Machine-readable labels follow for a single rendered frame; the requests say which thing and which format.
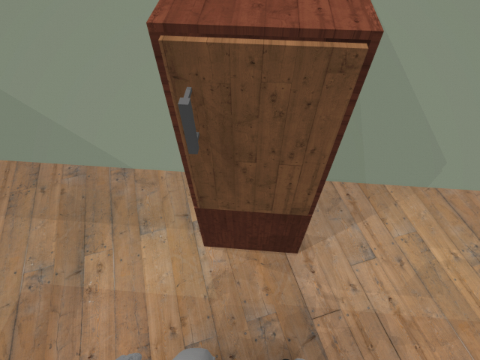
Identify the cupboard door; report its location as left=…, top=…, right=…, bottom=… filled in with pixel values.
left=158, top=35, right=368, bottom=216

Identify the handle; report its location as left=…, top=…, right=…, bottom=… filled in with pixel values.
left=178, top=87, right=200, bottom=155

